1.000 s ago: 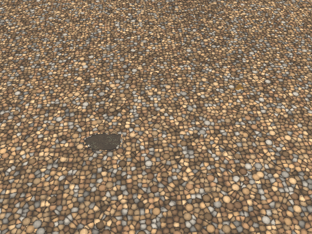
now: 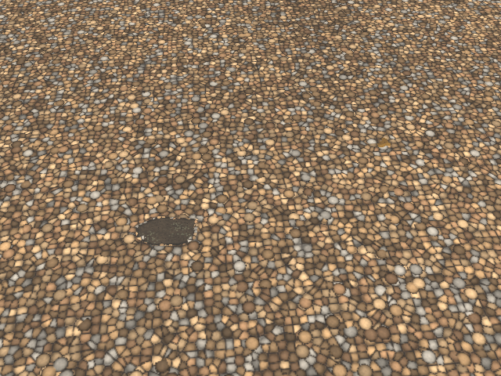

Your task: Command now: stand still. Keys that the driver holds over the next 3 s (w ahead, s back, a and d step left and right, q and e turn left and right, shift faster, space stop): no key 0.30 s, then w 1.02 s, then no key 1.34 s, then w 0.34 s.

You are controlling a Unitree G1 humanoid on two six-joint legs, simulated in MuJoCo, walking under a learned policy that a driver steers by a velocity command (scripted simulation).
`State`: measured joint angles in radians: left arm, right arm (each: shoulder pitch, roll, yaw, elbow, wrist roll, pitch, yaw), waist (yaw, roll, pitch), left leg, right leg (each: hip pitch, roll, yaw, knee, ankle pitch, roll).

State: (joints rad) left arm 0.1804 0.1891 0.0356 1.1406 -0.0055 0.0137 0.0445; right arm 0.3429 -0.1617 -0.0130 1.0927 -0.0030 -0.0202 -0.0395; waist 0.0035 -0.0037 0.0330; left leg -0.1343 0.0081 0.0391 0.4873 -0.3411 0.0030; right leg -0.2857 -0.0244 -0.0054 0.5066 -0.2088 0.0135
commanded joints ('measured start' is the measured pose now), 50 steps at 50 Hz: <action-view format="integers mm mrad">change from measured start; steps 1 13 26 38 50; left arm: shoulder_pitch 27 43 56 281 321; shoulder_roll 95 90 66 105 185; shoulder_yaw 13 11 24 3 34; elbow -22 -23 -70 -49 -76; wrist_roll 0 -1 -37 7 -6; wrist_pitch -5 -5 -111 -120 -95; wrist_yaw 3 5 -50 -45 -21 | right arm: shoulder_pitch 92 110 55 -117 -417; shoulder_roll -83 -77 -180 -109 -150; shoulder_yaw -13 -12 -63 -64 -53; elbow -9 -12 -70 -176 -316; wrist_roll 0 1 41 29 36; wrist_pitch -4 -4 -45 -73 -94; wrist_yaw -2 -2 10 46 93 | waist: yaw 0 0 43 15 3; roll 9 9 117 -54 -101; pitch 20 22 141 68 63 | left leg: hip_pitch -147 -145 -129 -644 -440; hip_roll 27 27 238 134 18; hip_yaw -25 -25 -245 -47 24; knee -118 -118 -216 605 62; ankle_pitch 119 133 -177 204 307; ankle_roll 16 17 161 51 100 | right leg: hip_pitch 111 112 -48 255 403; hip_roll -18 -17 5 -186 -241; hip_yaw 17 17 -91 139 13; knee -51 -47 55 -374 -275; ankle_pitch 156 167 -160 236 599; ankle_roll -39 -38 -108 -192 -159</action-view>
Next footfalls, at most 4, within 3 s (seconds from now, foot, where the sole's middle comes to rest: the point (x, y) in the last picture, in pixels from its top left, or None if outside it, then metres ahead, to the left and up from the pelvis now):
1.06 left None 0.49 0.11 -0.77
1.56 right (301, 290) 0.75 -0.11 -0.77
1.88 left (218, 311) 0.69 0.13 -0.77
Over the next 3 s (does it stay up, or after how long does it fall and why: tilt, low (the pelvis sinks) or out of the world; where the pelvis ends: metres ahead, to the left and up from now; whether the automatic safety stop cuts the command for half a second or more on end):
stays up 0.75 -0.03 -0.01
